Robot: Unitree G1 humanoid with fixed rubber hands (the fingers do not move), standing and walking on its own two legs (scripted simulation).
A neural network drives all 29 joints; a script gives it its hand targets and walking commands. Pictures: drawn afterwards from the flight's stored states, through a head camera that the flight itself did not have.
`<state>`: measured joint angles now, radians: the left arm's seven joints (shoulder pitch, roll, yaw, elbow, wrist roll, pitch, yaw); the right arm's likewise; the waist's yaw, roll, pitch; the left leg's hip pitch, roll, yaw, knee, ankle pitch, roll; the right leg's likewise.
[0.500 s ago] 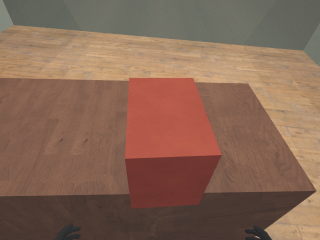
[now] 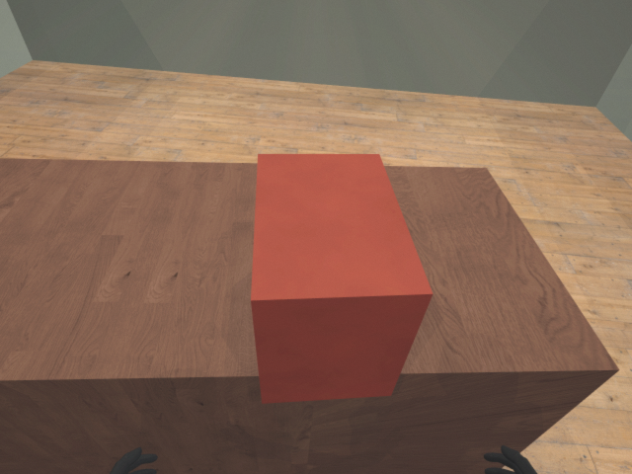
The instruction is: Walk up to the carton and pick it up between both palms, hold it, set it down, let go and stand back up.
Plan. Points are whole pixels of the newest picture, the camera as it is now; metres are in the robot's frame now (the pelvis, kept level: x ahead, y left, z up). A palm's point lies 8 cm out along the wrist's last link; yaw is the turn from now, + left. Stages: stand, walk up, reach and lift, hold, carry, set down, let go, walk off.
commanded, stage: stand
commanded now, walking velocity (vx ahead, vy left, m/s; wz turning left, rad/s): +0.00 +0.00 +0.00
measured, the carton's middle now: (323, 272) +0.42 +0.01 +0.04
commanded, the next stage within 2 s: none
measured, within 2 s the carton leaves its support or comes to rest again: neither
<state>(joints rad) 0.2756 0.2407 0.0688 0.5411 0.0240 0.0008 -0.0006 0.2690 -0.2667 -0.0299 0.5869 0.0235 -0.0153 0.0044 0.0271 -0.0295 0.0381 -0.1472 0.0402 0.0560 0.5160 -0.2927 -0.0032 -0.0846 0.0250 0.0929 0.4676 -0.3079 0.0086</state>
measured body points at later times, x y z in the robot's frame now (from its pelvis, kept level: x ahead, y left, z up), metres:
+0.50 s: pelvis -0.02 +0.00 +0.00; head -0.03 +0.02 +0.45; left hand +0.12 +0.26 -0.09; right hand +0.13 -0.26 -0.07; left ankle +0.00 +0.12 -0.74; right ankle -0.03 -0.14 -0.74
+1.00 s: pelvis -0.01 +0.00 +0.00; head -0.01 +0.02 +0.45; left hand +0.12 +0.27 -0.10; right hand +0.13 -0.26 -0.08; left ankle +0.00 +0.12 -0.74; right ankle -0.03 -0.14 -0.74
